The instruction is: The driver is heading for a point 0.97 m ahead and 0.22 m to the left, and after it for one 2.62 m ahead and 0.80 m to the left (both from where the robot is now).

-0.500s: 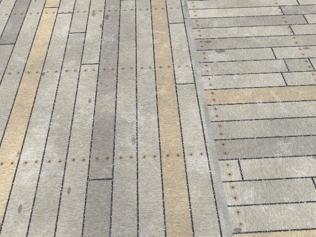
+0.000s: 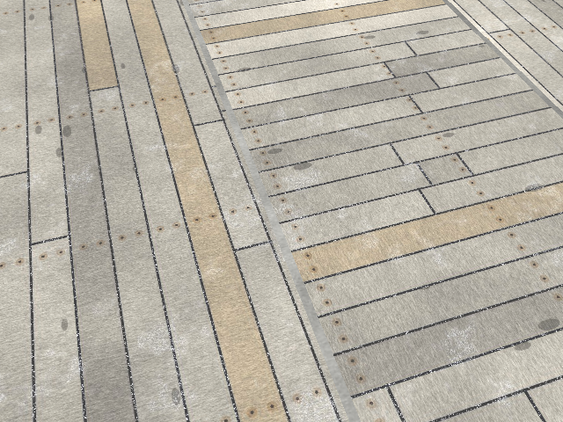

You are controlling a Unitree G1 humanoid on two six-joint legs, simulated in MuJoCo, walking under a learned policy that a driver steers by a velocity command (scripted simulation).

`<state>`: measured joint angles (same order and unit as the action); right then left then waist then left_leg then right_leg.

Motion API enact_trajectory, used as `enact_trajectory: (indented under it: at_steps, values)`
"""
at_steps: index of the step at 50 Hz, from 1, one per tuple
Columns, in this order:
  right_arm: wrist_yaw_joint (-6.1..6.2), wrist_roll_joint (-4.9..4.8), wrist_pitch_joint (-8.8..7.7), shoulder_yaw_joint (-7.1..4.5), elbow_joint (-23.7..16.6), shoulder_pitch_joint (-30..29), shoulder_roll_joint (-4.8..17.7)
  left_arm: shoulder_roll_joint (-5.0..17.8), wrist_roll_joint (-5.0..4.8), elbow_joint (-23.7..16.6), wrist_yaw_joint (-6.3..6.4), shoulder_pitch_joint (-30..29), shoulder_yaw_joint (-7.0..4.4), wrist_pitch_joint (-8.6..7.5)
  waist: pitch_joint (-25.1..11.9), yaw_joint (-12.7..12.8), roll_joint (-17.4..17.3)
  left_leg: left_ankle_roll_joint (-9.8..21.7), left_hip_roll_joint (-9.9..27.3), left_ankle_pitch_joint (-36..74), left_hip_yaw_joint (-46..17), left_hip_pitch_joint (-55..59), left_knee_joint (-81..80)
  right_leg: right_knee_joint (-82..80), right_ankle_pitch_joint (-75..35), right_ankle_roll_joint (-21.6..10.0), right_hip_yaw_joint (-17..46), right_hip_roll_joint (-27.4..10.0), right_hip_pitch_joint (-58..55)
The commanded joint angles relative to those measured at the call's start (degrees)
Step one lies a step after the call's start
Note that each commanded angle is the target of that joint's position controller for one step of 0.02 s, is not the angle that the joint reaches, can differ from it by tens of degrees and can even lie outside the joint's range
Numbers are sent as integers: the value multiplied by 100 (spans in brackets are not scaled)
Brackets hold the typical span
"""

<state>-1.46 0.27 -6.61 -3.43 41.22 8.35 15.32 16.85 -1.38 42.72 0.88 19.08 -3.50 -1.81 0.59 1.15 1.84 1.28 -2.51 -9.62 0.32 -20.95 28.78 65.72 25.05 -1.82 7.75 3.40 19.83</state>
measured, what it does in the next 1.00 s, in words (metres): walks ahead, turning left: right foot, then left foot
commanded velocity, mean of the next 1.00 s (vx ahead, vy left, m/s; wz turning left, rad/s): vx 0.50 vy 0.00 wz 0.21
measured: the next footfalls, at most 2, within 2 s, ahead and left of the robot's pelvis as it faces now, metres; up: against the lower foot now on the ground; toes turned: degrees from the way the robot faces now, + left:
right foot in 0.38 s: +0.35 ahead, -0.16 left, +0.00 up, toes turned -3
left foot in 0.92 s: +0.62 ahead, +0.11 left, +0.00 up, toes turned +17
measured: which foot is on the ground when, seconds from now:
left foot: down 0.00-0.38, up 0.40-0.90, down 0.92-1.00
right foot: up 0.00-0.36, down 0.38-0.94, up 0.96-1.00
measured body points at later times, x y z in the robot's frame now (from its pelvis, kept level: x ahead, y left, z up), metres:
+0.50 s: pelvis +0.26 -0.06 +0.00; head +0.29 -0.07 +0.45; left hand +0.45 +0.19 -0.07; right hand +0.28 -0.34 -0.13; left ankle +0.14 +0.09 -0.65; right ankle +0.31 -0.16 -0.73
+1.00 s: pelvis +0.51 +0.01 -0.01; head +0.56 +0.03 +0.43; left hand +0.49 +0.30 -0.14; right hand +0.77 -0.19 -0.10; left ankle +0.58 +0.10 -0.73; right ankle +0.37 -0.17 -0.64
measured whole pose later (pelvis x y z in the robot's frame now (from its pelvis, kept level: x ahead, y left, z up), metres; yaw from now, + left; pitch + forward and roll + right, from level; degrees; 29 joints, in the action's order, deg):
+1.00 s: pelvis +0.51 +0.01 -0.01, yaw +18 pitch +1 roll -1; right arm -2.5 -1.2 -2.1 -4.1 39.2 6.7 17.0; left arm 16.6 -1.1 47.5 0.5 16.0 -3.7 -4.0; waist 4.1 1.3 -0.4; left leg 5.2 -3.1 -11.7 2.2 -26.9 36.4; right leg 63.5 27.6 1.3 -3.0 -3.1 11.7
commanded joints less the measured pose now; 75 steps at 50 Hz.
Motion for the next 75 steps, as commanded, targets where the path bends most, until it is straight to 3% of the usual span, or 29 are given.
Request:
enact_trajectory:
  at_steps: [1,4,9,15,18,19,20,21,22,23,28,32,41,45,46,47,48,49,50,52,56,61,65,68,70,71,72,73,75]
  values:
    - [9,63,-8,-129,-62,648,539,572,99,-583,-36,-460,-145,-163,-8,-353,-576,886,1592,311,-2016,1590,-1479,183,-537,20,103,-683,1854]
    - [33,-22,-34,-141,83,614,648,311,39,-634,-79,-402,-78,-137,-105,-159,-850,1161,1589,399,-1714,1430,-1828,-475,-704,106,-176,-840,1820]
    - [83,-111,52,-198,283,838,971,101,102,-843,-160,-1286,63,-216,44,-411,-567,1072,1426,1026,-890,1425,-2051,-2255,-1977,205,-523,-890,1681]
    - [80,-203,201,-185,621,1379,1087,217,21,-1106,-282,-2095,47,-284,224,-606,-676,881,1617,1257,-752,1805,-1771,-3374,-2252,58,-701,-626,1182]
    - [126,-235,294,-197,667,1241,1214,532,64,-927,-273,-1310,-125,-341,-142,10,-671,644,1505,2481,-686,1766,-818,-3961,-2073,-201,-848,-371,-228]
    - [132,-190,285,-132,628,1220,1060,824,116,-697,-212,-469,-270,-337,-713,397,-548,462,1194,2548,-467,1270,215,-3907,-2179,-367,-715,-534,-1567]
    - [134,7,248,39,416,1179,619,1321,211,-565,-122,602,-396,-297,-1677,771,312,190,738,621,-166,42,2145,-3728,-2327,-746,665,-1859,-3269]
    - [127,-131,154,153,374,1857,205,1478,233,-503,-153,642,-398,-245,-2266,400,1686,-3,81,-2410,-351,-1679,3685,-4459,-1024,-1453,2916,-2835,-4297]
    - [125,-260,132,-20,463,1496,873,919,172,-522,-165,494,-266,-250,-1633,564,880,6,370,-2258,-780,-2204,4294,-4740,-314,-1280,2785,-2622,-3748]
    - [115,-305,128,-88,339,1102,1014,700,120,-516,-164,149,-181,-272,-917,469,690,45,579,-1702,-696,-2398,4300,-4875,-459,-1082,1941,-2433,-3067]
    - [156,-212,417,-105,422,1033,547,228,209,-334,-208,-732,-103,-474,-98,-142,280,-97,1025,-416,-640,-1547,3772,-5690,-2179,-828,-24,-1697,-1259]
    - [122,-172,474,-91,189,596,436,504,255,-87,-111,-617,-201,-509,131,-155,118,-252,1023,437,-747,-1971,2905,-5865,-2788,-917,-724,-1815,-1329]
    - [-199,-151,429,16,-506,-870,315,891,64,334,-10,-31,-322,-252,534,313,8,148,780,805,98,-1999,847,-5524,-3636,-630,-1754,-2008,-2471]
    - [-214,-175,486,-253,-447,172,784,1189,-2,297,66,-230,-388,-66,-304,-455,343,641,-10,-180,711,-203,693,-3470,-6863,-343,-2083,-1902,-2593]
    - [-130,-182,508,-449,-203,1128,1119,1144,-16,262,91,-304,-352,-57,-784,-973,189,876,-174,178,566,1295,273,-2162,-6342,-126,-2201,-1673,-1881]
    - [9,-187,572,-625,-68,1700,1709,677,167,78,90,-79,-206,-125,-1263,-955,-840,1404,953,77,-1377,3170,155,-188,-3223,190,-2203,-1192,98]
    - [-23,-170,475,-602,-276,1406,1983,172,192,-187,11,149,2,-345,-2023,-453,-1618,2470,2147,-843,-4713,4364,-820,1380,954,399,-997,-8,1936]
    - [-58,-140,404,-439,-309,1447,1409,725,-17,-285,-82,-564,-120,-528,-1886,-847,-824,2153,2079,-1010,-4458,4323,-1205,1571,703,267,-166,-340,2573]
    - [-57,-129,339,-372,-281,1256,1176,764,-129,-408,-119,-870,-119,-625,-1133,-756,-682,1912,1896,-684,-3587,3616,-1223,1228,198,125,-244,-573,2755]
    - [-32,-124,306,-270,-379,618,861,718,152,-307,-33,-827,-157,-637,-495,-245,-174,1602,1436,570,-2516,2132,-1283,234,-460,151,-278,-949,2099]
    - [81,-92,268,-271,-489,447,910,563,228,-328,-40,-747,-149,-393,-259,11,-346,1613,1102,1467,-1880,922,-1599,-696,-946,464,-410,-962,1453]
    - [220,-144,336,-318,-343,879,1072,277,196,-624,-96,-1836,-12,-407,-65,-405,-595,1184,685,911,-1480,561,-1503,-2836,-2738,609,-500,-556,1078]
    - [246,-192,399,-317,-202,1216,1049,472,98,-781,-198,-2260,-57,-492,-39,-546,-706,1069,885,365,-2023,946,-1134,-3583,-2853,510,-333,-367,822]
    - [273,-171,447,-329,-210,1156,1031,671,80,-741,-233,-1972,-153,-572,-81,-322,-927,937,1035,444,-2500,1305,-623,-3823,-2179,281,-284,-340,427]
    - [250,-132,446,-212,-305,1027,699,916,165,-524,-171,-936,-294,-627,-703,225,-809,644,609,729,-2224,980,563,-4050,-2138,-94,-179,-657,-1221]
    - [243,-15,434,-83,-406,1192,345,1239,218,-448,-120,-82,-366,-613,-1544,461,25,402,147,-580,-1616,184,2239,-3996,-1794,-418,904,-1702,-2733]
    - [247,-261,389,-37,-593,1888,267,1549,236,-219,-171,237,-443,-533,-1927,78,2086,122,-361,-2525,-1064,-1845,3907,-4681,-130,-1331,3726,-2805,-4011]
    - [268,-301,393,-151,-387,1788,898,941,121,-376,-195,-68,-309,-512,-1307,196,1114,25,115,-2208,-1213,-2407,4538,-4956,899,-1183,3725,-2715,-3569]
    - [276,-164,474,-239,-521,853,1049,544,222,-477,-148,-643,-162,-427,-253,191,113,-138,415,-1412,-931,-2155,4545,-4920,-1393,-873,1791,-2227,-2153]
